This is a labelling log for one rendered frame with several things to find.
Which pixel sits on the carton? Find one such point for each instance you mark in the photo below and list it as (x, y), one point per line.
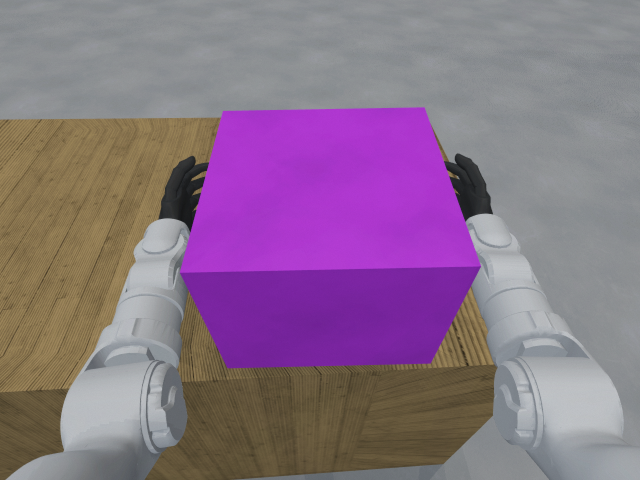
(328, 237)

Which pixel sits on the right robot hand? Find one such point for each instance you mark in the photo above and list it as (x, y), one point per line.
(473, 197)

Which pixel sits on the right robot upper arm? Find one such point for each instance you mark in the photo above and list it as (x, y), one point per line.
(563, 411)

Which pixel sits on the left robot hand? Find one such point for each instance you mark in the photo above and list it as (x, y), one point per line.
(179, 201)

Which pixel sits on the pedestal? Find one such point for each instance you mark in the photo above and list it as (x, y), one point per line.
(76, 197)

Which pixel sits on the robot right forearm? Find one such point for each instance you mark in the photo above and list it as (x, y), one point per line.
(518, 317)

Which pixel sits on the robot left forearm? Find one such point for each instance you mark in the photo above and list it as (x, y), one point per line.
(151, 307)

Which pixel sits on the left robot upper arm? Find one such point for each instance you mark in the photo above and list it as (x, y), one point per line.
(117, 422)

